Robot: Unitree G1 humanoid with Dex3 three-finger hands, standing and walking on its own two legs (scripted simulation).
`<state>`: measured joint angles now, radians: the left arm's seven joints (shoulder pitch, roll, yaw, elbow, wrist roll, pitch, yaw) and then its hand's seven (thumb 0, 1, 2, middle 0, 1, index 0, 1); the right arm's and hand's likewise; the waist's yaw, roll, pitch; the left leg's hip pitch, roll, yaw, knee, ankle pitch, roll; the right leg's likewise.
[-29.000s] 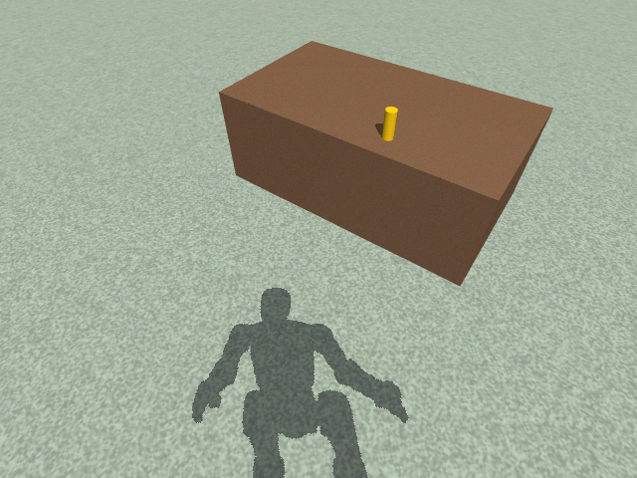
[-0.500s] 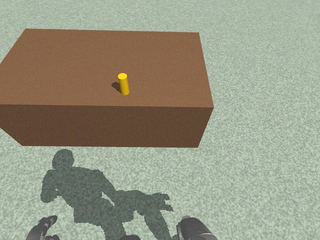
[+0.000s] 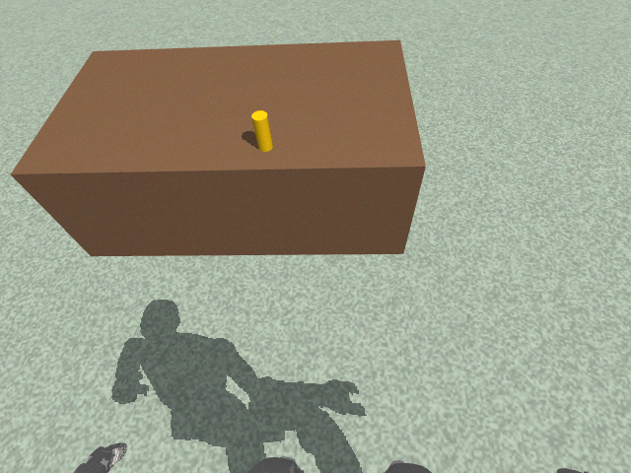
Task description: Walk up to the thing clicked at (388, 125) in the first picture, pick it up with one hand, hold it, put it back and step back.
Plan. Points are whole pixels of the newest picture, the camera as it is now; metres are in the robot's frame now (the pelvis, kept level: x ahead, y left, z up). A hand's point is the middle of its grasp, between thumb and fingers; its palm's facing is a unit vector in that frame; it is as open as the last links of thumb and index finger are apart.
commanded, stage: step back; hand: left
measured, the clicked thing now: (262, 131) +0.98 +0.21 -0.25
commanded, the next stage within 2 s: stand in 1.20 s
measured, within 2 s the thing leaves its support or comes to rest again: neither
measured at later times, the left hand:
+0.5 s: hand out of the picture -0.05 +0.27 -0.14, palm faces -0.01 -0.93 -0.37, open 7.4 cm
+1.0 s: hand out of the picture +0.04 +0.28 -0.13, palm faces +0.01 -0.93 -0.36, open 7.4 cm
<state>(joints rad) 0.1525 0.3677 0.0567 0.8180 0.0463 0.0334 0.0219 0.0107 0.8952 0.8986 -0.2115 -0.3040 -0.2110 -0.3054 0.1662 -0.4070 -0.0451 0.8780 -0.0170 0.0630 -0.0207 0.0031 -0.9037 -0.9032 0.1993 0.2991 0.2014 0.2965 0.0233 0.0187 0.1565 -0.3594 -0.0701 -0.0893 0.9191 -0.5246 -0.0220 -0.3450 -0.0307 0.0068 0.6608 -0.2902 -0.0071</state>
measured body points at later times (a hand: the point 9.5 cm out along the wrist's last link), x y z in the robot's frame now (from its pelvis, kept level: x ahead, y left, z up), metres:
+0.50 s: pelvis -0.09 +0.01 +0.01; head -0.09 +0.00 +0.46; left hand -0.05 +0.32 -0.11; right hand -0.01 -0.31 -0.11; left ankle -0.06 +0.13 -0.71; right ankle -0.10 -0.12 -0.72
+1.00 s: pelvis -0.07 +0.02 +0.01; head -0.06 +0.02 +0.46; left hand +0.04 +0.33 -0.11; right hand +0.03 -0.28 -0.11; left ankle -0.06 +0.13 -0.72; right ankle -0.10 -0.12 -0.72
